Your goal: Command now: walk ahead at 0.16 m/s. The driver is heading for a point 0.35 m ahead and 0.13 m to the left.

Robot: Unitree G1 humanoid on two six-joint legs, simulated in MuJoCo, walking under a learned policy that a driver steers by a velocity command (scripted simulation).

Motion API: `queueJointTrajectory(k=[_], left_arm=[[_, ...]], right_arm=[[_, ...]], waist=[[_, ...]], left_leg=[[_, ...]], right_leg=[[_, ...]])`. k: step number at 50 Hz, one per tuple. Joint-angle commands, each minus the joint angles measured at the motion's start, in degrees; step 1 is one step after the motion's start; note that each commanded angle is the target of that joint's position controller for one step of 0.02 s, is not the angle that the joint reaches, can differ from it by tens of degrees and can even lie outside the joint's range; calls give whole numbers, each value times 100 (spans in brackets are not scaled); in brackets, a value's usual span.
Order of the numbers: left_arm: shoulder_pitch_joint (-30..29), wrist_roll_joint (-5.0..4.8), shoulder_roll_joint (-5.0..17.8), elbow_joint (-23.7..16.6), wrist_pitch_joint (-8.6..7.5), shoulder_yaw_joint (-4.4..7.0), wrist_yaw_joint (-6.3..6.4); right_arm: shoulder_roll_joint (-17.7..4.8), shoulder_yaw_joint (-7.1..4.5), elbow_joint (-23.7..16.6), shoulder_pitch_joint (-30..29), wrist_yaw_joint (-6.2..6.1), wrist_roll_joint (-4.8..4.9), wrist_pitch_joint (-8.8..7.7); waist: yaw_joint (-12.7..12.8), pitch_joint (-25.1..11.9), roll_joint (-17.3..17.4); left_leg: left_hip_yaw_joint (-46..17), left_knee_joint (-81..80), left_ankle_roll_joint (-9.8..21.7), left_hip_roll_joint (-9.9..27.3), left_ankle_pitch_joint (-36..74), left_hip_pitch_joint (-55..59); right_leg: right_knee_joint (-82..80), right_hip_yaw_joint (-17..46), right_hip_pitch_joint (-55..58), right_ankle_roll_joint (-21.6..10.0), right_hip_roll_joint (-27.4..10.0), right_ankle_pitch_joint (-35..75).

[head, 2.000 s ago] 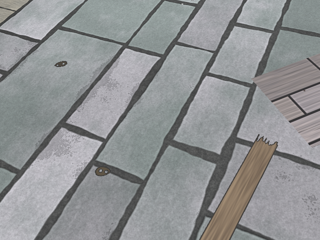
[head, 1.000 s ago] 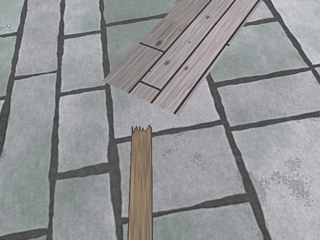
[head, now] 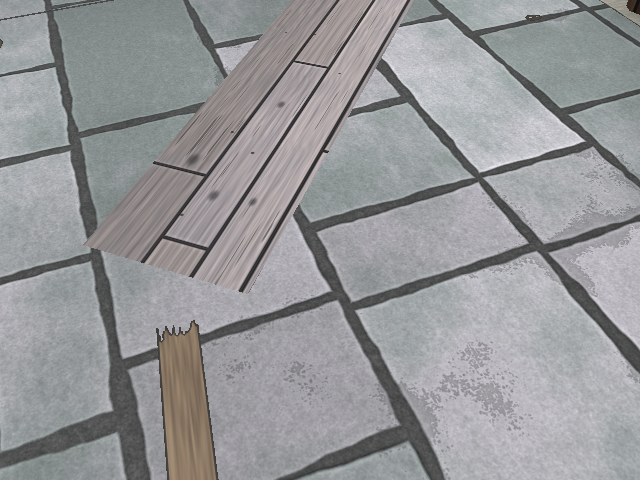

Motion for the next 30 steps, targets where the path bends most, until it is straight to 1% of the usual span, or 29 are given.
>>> queueJointTrajectory(k=[1, 2, 3, 4, 5, 6, 7, 8, 9, 10, 11, 12, 13, 14, 15, 17, 19, 20, 21, 22, 24, 25, 26, 27, 28, 29, 30], left_arm=[[352, -66, 1218, -209, -56, 343, 41], [412, -95, 1236, -174, -103, 351, 49], [379, -109, 1197, -158, -156, 344, 55], [288, -139, 1140, -168, -188, 333, 51], [92, -185, 1101, -211, -188, 322, 43], [-199, -214, 1068, -282, -171, 309, 31], [-343, -163, 900, -338, -179, 268, 27], [-565, -98, 478, -511, -224, 148, 20], [-616, -158, 569, -792, -331, 184, 73], [-413, -268, 897, -711, -413, 281, 70], [-254, -306, 917, -592, -477, 291, 9], [-212, -269, 867, -499, -524, 291, -29], [-366, -209, 875, -507, -552, 314, -60], [-462, -161, 850, -513, -560, 328, -112], [-476, -144, 753, -514, -556, 310, -169], [-669, -118, 573, -590, -529, 257, -235], [-1081, -131, 413, -752, -533, 182, -265], [-1296, -143, 351, -826, -548, 145, -284], [-1491, -159, 330, -886, -564, 122, -307], [-1645, -163, 350, -931, -581, 117, -331], [-1819, -157, 411, -1007, -618, 128, -383], [-1801, -160, 476, -1023, -635, 151, -404], [-1684, -149, 584, -999, -646, 191, -414], [-1402, -118, 736, -910, -652, 251, -403], [-847, -75, 896, -720, -656, 328, -374], [-102, -47, 1064, -463, -647, 412, -323], [572, 70, 1364, -302, -616, 462, -239]], right_arm=[[-455, -109, -441, -439, -4, 97, -200], [-465, -116, -512, -535, 26, 142, -298], [-481, -130, -529, -501, 72, 180, -389], [-466, -127, -501, -395, 134, 211, -471], [-440, -123, -394, -151, 195, 221, -540], [-443, -151, -131, 370, 233, 205, -586], [-547, -214, 143, 902, 247, 136, -594], [-954, -321, 285, 1547, 237, 95, -617], [-1560, -447, 297, 1922, 306, 62, -658], [-1159, -316, 183, 1544, 305, 20, -698], [-871, -239, 68, 1228, 273, 41, -712], [-824, -226, 2, 1066, 252, 37, -695], [-754, -187, -9, 1017, 246, 42, -663], [-575, -118, 2, 1074, 243, 14, -623], [-502, -85, 29, 1186, 240, 5, -589], [-566, -80, 71, 1356, 202, 34, -530], [-686, -86, 67, 1365, 135, 27, -473], [-738, -87, 64, 1376, 105, 24, -454], [-786, -90, 72, 1422, 82, 23, -445], [-809, -88, 91, 1447, 61, 19, -427], [-852, -98, 171, 1597, 41, 35, -388], [-867, -108, 192, 1591, 36, 51, -371], [-895, -124, 185, 1519, 30, 59, -359], [-942, -147, 149, 1398, 21, 58, -351], [-984, -172, 92, 1227, 12, 58, -329], [-949, -163, 36, 1116, 17, 46, -301], [-788, -101, -103, 1208, 12, -57, -312]], waist=[[313, 550, -1049], [329, 751, -1133], [273, 808, -1190], [188, 770, -1181], [22, 661, -1068], [-261, 444, -901], [-454, 215, -656], [-653, 20, 417], [-700, -32, 1704], [-464, 231, 1047], [-307, 501, 729], [-246, 484, 546], [-245, 532, 430], [-253, 439, 460], [-257, 342, 565], [-301, 272, 499], [-363, 367, 369], [-412, 426, 392], [-463, 493, 439], [-480, 601, 454], [-462, 626, 521], [-378, 557, 580], [-235, 423, 640], [-29, 195, 706], [290, -161, 737], [688, -616, 593], [863, -1336, 57]], left_leg=[[549, 848, 153, -357, -827, -1087], [350, 1102, 291, -199, -885, -1292], [220, 1186, 435, -65, -1036, -1475], [192, 922, 579, 11, -1147, -1437], [269, 345, 694, -2, -896, -937], [453, -347, 735, -159, -42, 131], [330, -475, 668, -216, 437, 1058], [-1165, -1232, 963, 696, -479, 1697], [-3588, -2130, 1790, 1871, -1089, 2137], [-3848, -2234, 1993, 2101, -1341, 1970], [-3214, -2181, 1824, 1866, -1240, 1895], [-2669, -2203, 1628, 1624, -955, 1939], [-2254, -2238, 1490, 1494, -334, 1963], [-1765, -2268, 1343, 1266, 345, 1891], [-1405, -2272, 1291, 1116, 1032, 1867], [-922, -2274, 1316, 990, 2060, 1831], [-602, -2365, 1303, 890, 2336, 1557], [-463, -2433, 1277, 829, 2306, 1368], [-366, -2506, 1264, 798, 2210, 1202], [-265, -2505, 1245, 772, 2446, 1026], [-180, -2329, 1198, 837, 3063, 988], [-157, -2167, 1130, 892, 3399, 1094], [-149, -1954, 1042, 946, 3777, 1231], [-158, -1619, 944, 966, 4367, 1380], [-112, -1038, 839, 896, 4981, 1437], [31, -103, 665, 654, 5128, 1262], [84, 1281, 454, 358, 3616, 260]], right_leg=[[-1877, 1974, -391, -956, -1290, -2786], [-2042, 2389, -500, -1143, -1558, -2784], [-2054, 2502, -389, -1221, -1688, -2514], [-1978, 2392, -263, -1203, -1701, -2194], [-1842, 2068, -368, -1081, -1557, -1855], [-1613, 1583, -805, -887, -1254, -1414], [-1035, 1091, -1240, -669, -890, -858], [561, 185, -1921, -233, -220, -476], [2174, -102, -2955, 25, 270, -1275], [3081, 355, -3434, -35, -35, -1427], [3347, 418, -3668, -142, -286, -835], [3336, 259, -3770, -211, -465, -321], [3195, 169, -3871, -224, -614, 83], [3022, 67, -3664, -204, -705, 404], [2877, -84, -3522, -151, -699, 622], [2460, -319, -3464, 7, -665, 897], [1696, -449, -3278, 135, -611, 1276], [1259, -514, -3073, 168, -558, 1552], [869, -575, -2852, 186, -497, 1816], [532, -657, -2598, 195, -402, 2012], [140, -680, -2165, 131, -243, 2296], [-6, -600, -1999, 42, -208, 2384], [-111, -522, -1791, -66, -165, 2388], [-138, -487, -1459, -185, -77, 2328], [-194, -528, -841, -325, 50, 2336], [-467, -578, 123, -482, 53, 2823], [-82, 165, 1713, -765, -782, 4562]])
